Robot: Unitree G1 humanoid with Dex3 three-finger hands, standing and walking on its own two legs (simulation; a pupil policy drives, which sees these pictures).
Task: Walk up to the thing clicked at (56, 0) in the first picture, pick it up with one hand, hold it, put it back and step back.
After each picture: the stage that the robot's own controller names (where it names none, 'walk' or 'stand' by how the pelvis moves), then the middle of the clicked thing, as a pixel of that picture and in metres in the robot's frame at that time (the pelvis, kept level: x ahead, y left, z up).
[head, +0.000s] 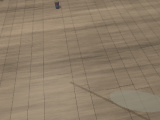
stand; (57, 4) +2.25 +0.46 -0.72
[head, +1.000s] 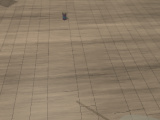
walk; (64, 15) +2.12 +0.28 -0.70
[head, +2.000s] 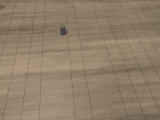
walk; (62, 29) +1.47 +0.25 -0.70
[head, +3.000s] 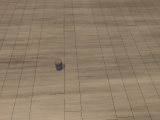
walk; (58, 64) +0.98 +0.26 -0.71
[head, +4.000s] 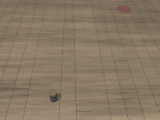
walk; (53, 95) +0.65 +0.25 -0.71
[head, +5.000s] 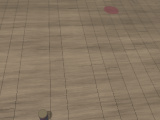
walk; (43, 116) +0.46 +0.26 -0.72
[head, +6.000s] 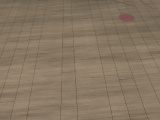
stand; out of the picture +0.39 +0.30 -0.71
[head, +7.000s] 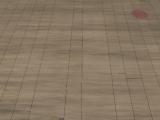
stand; out of the picture +0.39 +0.25 -0.71
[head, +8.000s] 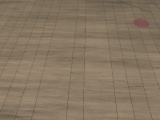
stand; out of the picture +0.40 +0.23 -0.72
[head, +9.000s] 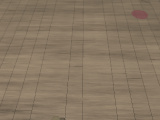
stand; out of the picture +0.41 +0.24 -0.72
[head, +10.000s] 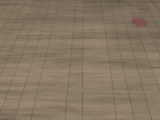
stand; out of the picture +0.38 +0.25 -0.73
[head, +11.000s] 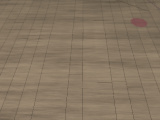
stand; out of the picture +0.37 +0.25 -0.73
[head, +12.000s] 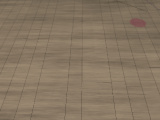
stand; out of the picture +0.38 +0.25 -0.73
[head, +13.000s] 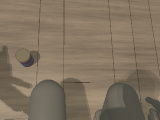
go down; (25, 58) +0.44 +0.29 -0.37
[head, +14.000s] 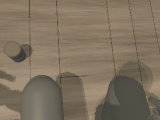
go down; (15, 52) +0.43 +0.31 -0.31
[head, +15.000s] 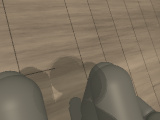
close in; out of the picture +0.41 +0.35 -0.22
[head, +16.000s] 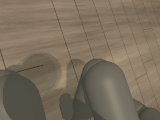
close; out of the picture +0.41 +0.34 -0.22
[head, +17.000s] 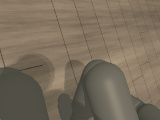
lift; out of the picture +0.39 +0.32 -0.22
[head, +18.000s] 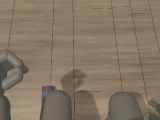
close; (47, 96) +0.32 +0.23 -0.45
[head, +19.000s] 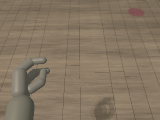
close; out of the picture +0.26 +0.20 -0.70
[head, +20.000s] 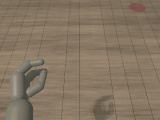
hold; out of the picture +0.26 +0.21 -0.70
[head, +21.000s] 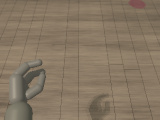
stand; out of the picture +0.27 +0.20 -0.69
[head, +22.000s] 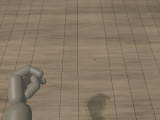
crouch; out of the picture +0.28 +0.20 -0.67
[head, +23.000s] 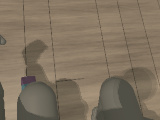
crouch; (29, 89) +0.32 +0.22 -0.35
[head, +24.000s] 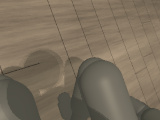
lower; out of the picture +0.30 +0.24 -0.24
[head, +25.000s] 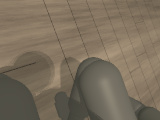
lower; out of the picture +0.30 +0.24 -0.24
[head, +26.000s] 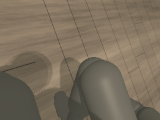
lower; out of the picture +0.30 +0.23 -0.24
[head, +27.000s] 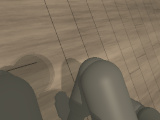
lower; out of the picture +0.31 +0.23 -0.24
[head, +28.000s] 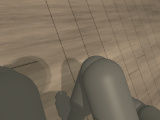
loosen; out of the picture +0.31 +0.22 -0.24
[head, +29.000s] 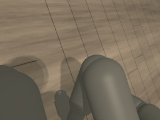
withdraw; out of the picture +0.32 +0.21 -0.24
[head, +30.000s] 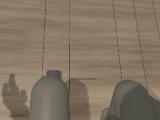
walk; (53, 82) +0.34 +0.16 -0.34
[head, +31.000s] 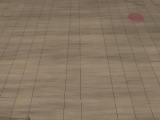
stand; out of the picture +0.26 +0.12 -0.68
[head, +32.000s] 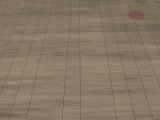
stand; out of the picture +0.27 +0.13 -0.69
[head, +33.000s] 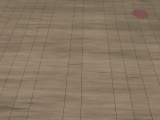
stand; out of the picture +0.27 +0.12 -0.71
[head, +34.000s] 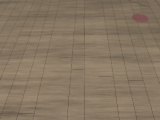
walk; out of the picture +0.29 +0.11 -0.75
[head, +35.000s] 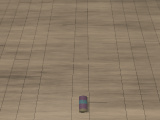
walk; (83, 104) +0.45 +0.04 -0.72
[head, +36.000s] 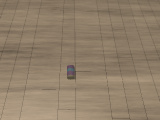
walk; (70, 72) +0.75 +0.11 -0.73
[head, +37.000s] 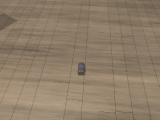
stand; (81, 69) +0.96 +0.08 -0.73
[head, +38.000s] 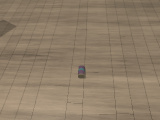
stand; (81, 71) +0.95 +0.09 -0.75
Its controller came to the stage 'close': yes
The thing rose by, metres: 0.01
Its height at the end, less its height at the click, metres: -0.02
